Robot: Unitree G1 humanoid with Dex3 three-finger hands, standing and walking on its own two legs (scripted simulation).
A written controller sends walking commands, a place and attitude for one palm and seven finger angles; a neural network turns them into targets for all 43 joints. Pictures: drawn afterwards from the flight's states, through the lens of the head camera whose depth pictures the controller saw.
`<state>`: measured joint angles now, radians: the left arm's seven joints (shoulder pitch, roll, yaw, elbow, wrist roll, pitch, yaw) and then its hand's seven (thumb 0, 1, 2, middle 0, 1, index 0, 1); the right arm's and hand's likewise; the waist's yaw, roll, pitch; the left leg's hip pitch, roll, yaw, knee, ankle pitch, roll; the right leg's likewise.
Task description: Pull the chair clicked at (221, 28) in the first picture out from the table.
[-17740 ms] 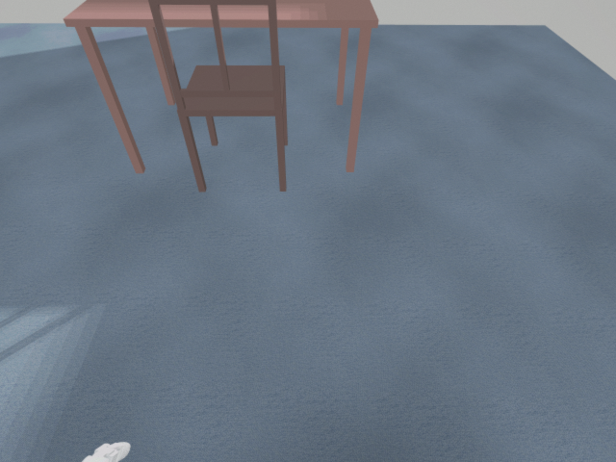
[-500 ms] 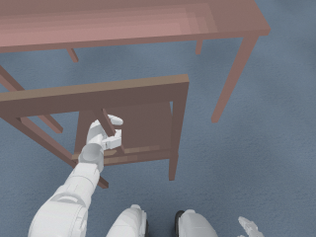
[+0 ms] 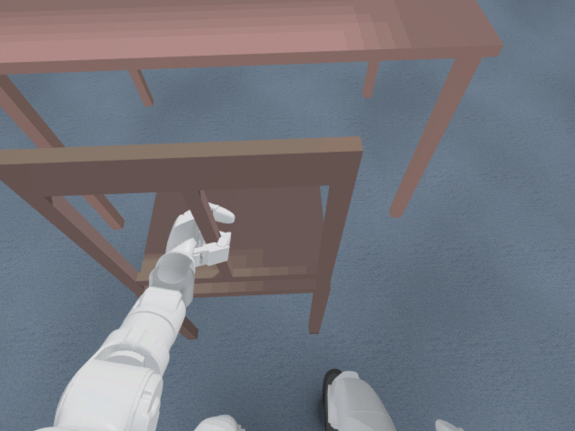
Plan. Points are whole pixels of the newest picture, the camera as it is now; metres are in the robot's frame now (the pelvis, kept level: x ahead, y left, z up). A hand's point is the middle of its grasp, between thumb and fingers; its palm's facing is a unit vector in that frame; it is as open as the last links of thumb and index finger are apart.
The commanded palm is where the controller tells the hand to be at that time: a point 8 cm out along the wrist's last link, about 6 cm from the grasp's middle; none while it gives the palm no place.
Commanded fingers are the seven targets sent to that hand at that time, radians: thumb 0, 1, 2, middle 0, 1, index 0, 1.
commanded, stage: step backward, pulling the chair out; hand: left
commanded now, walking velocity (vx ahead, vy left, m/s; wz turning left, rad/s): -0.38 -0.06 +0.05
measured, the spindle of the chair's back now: (213, 238) +0.41 +0.13 -0.06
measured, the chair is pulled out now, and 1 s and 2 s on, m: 0.29 0.38 0.47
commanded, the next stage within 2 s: none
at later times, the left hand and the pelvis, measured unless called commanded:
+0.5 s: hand (220, 265) +0.35 +0.11 -0.04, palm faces -0.02 -0.98 -0.19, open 5.5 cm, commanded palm +0.35 +0.17 -0.03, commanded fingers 0.00 0.90 0.90 -0.50 -1.45 -0.50 -1.45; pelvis -0.05 -0.01 +0.01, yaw +4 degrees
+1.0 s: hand (213, 302) +0.29 +0.11 -0.04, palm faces -0.04 -0.98 -0.21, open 5.5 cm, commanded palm +0.30 +0.17 -0.03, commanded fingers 0.00 0.90 0.90 -0.50 -1.45 -0.50 -1.45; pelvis -0.09 +0.00 +0.01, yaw +2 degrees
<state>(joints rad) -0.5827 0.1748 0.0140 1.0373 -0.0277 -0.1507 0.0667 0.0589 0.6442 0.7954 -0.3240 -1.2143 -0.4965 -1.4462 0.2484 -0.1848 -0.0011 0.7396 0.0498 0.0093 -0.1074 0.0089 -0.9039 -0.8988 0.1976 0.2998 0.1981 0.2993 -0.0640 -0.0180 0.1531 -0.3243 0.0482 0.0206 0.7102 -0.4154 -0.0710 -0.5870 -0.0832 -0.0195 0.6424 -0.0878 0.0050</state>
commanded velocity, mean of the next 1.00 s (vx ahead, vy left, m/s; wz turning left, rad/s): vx -0.38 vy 0.01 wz -0.02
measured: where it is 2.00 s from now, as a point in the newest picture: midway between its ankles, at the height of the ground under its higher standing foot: outside the picture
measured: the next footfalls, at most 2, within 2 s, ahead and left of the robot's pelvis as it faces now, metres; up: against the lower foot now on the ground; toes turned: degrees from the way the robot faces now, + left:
right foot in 0.36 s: +0.10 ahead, -0.14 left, +0.00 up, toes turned -2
left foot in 0.92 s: -0.04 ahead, +0.13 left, +0.00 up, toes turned +5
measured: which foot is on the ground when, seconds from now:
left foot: down 0.00-0.82, up 0.84-0.90, down 0.92-1.00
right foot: down 0.00-0.26, up 0.28-0.34, down 0.36-0.98, up 1.00-1.00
